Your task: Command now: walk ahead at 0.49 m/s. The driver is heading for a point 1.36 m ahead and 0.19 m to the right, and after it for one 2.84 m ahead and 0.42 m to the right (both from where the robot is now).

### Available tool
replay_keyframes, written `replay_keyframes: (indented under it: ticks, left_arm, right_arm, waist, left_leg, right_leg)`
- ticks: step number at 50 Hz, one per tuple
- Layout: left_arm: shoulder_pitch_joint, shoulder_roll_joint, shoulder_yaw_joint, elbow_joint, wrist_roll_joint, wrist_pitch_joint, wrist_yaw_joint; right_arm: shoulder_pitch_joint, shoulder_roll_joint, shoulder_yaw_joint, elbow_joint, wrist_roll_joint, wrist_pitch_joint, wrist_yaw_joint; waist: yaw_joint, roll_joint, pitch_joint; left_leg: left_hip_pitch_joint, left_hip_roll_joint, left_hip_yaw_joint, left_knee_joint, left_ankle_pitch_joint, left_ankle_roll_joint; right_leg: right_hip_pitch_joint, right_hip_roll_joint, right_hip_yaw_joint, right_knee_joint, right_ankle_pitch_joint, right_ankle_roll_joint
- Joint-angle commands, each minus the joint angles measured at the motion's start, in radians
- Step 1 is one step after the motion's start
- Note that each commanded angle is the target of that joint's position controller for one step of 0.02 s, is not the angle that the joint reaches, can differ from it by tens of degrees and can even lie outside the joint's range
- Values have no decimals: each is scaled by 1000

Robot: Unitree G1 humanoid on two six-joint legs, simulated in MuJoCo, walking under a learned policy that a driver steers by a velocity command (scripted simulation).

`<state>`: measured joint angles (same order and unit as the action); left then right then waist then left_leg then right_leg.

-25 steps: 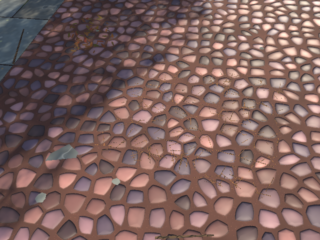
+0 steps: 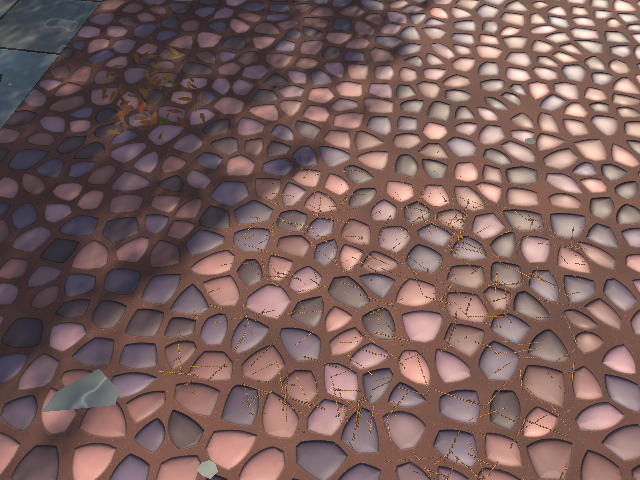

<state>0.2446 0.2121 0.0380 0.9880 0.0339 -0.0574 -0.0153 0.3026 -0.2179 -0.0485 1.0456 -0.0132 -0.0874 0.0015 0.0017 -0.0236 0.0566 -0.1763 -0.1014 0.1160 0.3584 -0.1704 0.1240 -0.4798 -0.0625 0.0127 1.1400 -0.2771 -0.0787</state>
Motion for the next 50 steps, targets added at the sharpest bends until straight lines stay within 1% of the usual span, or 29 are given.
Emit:
replay_keyframes:
  ticks: [1, 4, 7, 12, 14, 15, 16, 17, 18, 19, 20, 21, 22, 23, 24, 25, 28, 31, 34, 39, 42, 43, 44, 45, 46, 47, 48, 49, 50]
  left_arm:
    - [55, 39, 9, -30, 6, 22, -10]
    - [-92, 48, 9, -83, -1, 23, -15]
    - [-199, 30, 0, -120, -11, 18, -17]
    - [-318, 36, -5, -169, -13, 9, -13]
    - [-305, 49, 0, -177, -13, 0, -10]
    - [-260, 59, 6, -167, -13, -4, -6]
    - [-171, 76, 16, -141, -12, -10, 2]
    - [-18, 94, 29, -89, -9, -18, 10]
    - [155, 141, 48, -41, 12, -27, 21]
    - [277, 258, 79, -30, 37, -27, 27]
    - [226, 231, 78, -27, 1, -10, 12]
    - [99, 186, 65, -44, -21, -7, 8]
    - [24, 116, 47, -57, -22, -13, 4]
    - [-1, 76, 35, -52, -19, -21, 4]
    - [2, 45, 24, -35, -21, -27, 9]
    - [23, 36, 20, -21, -20, -35, 11]
    - [99, 82, 27, 11, -22, -53, 13]
    - [155, 85, 23, 23, -24, -52, 13]
    - [203, 81, 17, 34, -24, -51, 14]
    - [288, 91, 15, 66, -14, -45, 26]
    - [265, 108, 20, 70, -6, -40, 37]
    - [249, 117, 23, 69, -5, -39, 39]
    - [234, 123, 25, 69, -5, -36, 37]
    - [219, 116, 21, 60, -13, -34, 35]
    - [246, 58, 4, 20, -39, -35, 27]
    - [339, 26, 7, 27, -55, -32, 20]
    - [230, 100, 28, 17, -28, -25, 24]
    - [154, 88, 27, -10, -23, -31, 17]
    - [126, 69, 26, -12, -21, -31, 14]
  right_arm:
    - [54, -86, -7, -22, 2, -29, -4]
    - [116, -83, -1, -14, 5, -23, -3]
    - [171, -77, 5, -3, 5, -22, -5]
    - [247, -83, 7, 24, -8, -15, -18]
    - [230, -95, 4, 26, -14, -13, -24]
    - [209, -104, 1, 23, -15, -13, -27]
    - [195, -116, -2, 22, -17, -12, -28]
    - [176, -121, -4, 19, -13, -8, -25]
    - [161, -108, 1, 2, -2, -10, -22]
    - [256, -8, 22, -31, 39, -10, -8]
    - [254, -71, 0, -16, 22, -8, -8]
    - [157, -93, -11, -45, 6, -5, -9]
    - [92, -81, -8, -63, 0, -10, -4]
    - [74, -61, -9, -64, -3, -5, -1]
    - [85, -46, -8, -65, -19, 9, 3]
    - [104, -24, -5, -56, -25, 22, 11]
    - [47, -20, -7, -83, -28, 42, 22]
    - [-99, -34, -7, -135, -23, 48, 26]
    - [-219, -21, 3, -177, -13, 44, 28]
    - [-347, -26, 11, -224, -9, 36, 25]
    - [-321, -45, 3, -230, -9, 23, 20]
    - [-255, -58, -5, -211, -10, 18, 14]
    - [-130, -74, -16, -169, -12, 11, 6]
    - [42, -106, -32, -114, -25, 0, -4]
    - [199, -204, -58, -91, -52, -5, -15]
    - [197, -246, -70, -87, -40, 6, -3]
    - [91, -192, -60, -100, -6, 16, 3]
    - [-5, -130, -41, -116, 1, 14, 6]
    - [-49, -84, -28, -118, -3, 7, 9]
  waist:
    - [38, 48, 32]
    - [1, 53, 51]
    - [-32, 69, 48]
    - [-67, 89, 53]
    - [-42, 95, 45]
    - [-15, 102, 23]
    - [24, 112, -22]
    - [89, 95, -99]
    - [155, 67, -195]
    - [133, -136, -353]
    - [112, -104, -374]
    - [61, -44, -188]
    - [43, 2, -86]
    - [11, 7, -28]
    - [-19, -12, -6]
    - [-32, -22, -11]
    - [-42, -23, 0]
    - [-13, -29, 32]
    - [18, -34, 41]
    - [58, -46, 50]
    - [21, -50, 37]
    - [-10, -58, 2]
    - [-62, -49, -61]
    - [-132, -20, -153]
    - [-158, 113, -292]
    - [-107, 255, -372]
    - [-79, 91, -239]
    - [-52, 69, -108]
    - [-22, 47, -51]
  left_leg:
    - [-21, 288, -260, -259, 119, 107]
    - [40, 262, -211, -268, 221, 85]
    - [95, 243, -166, -250, 337, 56]
    - [273, 286, -158, -193, 485, 66]
    - [323, 310, -150, -136, 619, 64]
    - [328, 312, -138, -77, 754, 54]
    - [330, 310, -130, 23, 876, 42]
    - [302, 284, -107, 192, 892, 26]
    - [126, 252, -88, 419, 675, 11]
    - [-231, 103, -22, 826, 115, -40]
    - [-384, 24, -140, 993, -333, -31]
    - [-458, 99, -175, 1001, -249, -22]
    - [-449, 136, -173, 943, -173, -22]
    - [-408, 166, -168, 878, -135, -24]
    - [-356, 184, -165, 827, -115, -35]
    - [-321, 188, -157, 802, -103, -45]
    - [-376, 200, -122, 741, -43, -71]
    - [-470, 217, -92, 612, 64, -95]
    - [-460, 199, -60, 432, 148, -105]
    - [-458, 160, -32, 263, 153, -74]
    - [-381, 125, -26, 199, 48, -29]
    - [-288, 95, -15, 179, 8, -11]
    - [-147, 62, -3, 132, 10, 11]
    - [93, 96, -40, 95, 56, 43]
    - [386, 357, -357, 79, -25, 119]
    - [521, 546, -778, -47, -7, 239]
    - [401, 480, -688, -75, -116, 192]
    - [243, 444, -548, -116, -97, 159]
    - [139, 395, -454, -155, -30, 123]
  right_leg:
    - [-91, -52, -5, -61, 81, 29]
    - [-177, -58, -40, -207, 191, 52]
    - [-162, -31, -77, -372, 273, 59]
    - [-173, 11, -103, -525, 260, 26]
    - [-129, 32, -105, -568, 190, -5]
    - [-55, 58, -115, -589, 145, -24]
    - [52, 89, -122, -608, 109, -43]
    - [222, 115, -134, -673, 141, -67]
    - [486, 16, -33, -685, 147, -107]
    - [815, -305, 424, -711, 76, -238]
    - [805, -358, 682, -847, 51, -284]
    - [646, -316, 515, -872, -21, -246]
    - [499, -274, 399, -919, 16, -214]
    - [399, -224, 303, -952, 78, -172]
    - [326, -181, 229, -973, 138, -139]
    - [299, -160, 184, -983, 183, -128]
    - [304, -136, 112, -1005, 310, -134]
    - [344, -113, 69, -1027, 374, -124]
    - [383, -92, 29, -1022, 456, -105]
    - [543, -134, 22, -983, 555, -112]
    - [611, -163, 9, -890, 758, -103]
    - [613, -161, -2, -812, 890, -91]
    - [602, -143, -18, -669, 958, -77]
    - [485, -105, -48, -466, 840, -58]
    - [212, -22, -99, -133, 437, -26]
    - [-58, 149, -54, 152, -281, -7]
    - [-141, 73, 48, 190, -192, -24]
    - [-151, 37, 41, 144, -97, -24]
    - [-116, 4, 35, 86, -41, -22]
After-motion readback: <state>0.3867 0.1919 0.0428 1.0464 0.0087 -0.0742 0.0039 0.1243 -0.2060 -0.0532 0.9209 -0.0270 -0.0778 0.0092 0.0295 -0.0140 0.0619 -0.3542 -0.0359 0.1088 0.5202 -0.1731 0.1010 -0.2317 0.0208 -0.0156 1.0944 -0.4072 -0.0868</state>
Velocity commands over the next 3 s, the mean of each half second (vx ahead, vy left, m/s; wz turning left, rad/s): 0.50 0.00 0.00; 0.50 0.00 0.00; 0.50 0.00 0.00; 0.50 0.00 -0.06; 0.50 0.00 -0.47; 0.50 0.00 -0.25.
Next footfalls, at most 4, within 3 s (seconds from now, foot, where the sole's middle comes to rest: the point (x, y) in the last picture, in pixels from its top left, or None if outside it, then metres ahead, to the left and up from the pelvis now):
0.36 right None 0.38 -0.11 -0.78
0.90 left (304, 395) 0.68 0.06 -0.78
1.46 right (373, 284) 0.98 -0.11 -0.78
2.02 left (304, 198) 1.29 0.07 -0.78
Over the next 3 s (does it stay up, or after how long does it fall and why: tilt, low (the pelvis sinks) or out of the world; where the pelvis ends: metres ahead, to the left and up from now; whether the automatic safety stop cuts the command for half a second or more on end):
stays up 1.59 -0.15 0.00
